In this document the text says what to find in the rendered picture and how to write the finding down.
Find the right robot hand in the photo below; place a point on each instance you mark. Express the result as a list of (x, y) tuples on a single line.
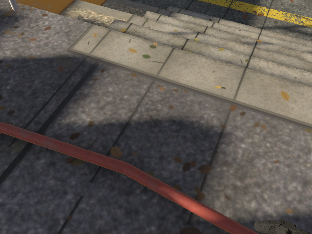
[(277, 227)]

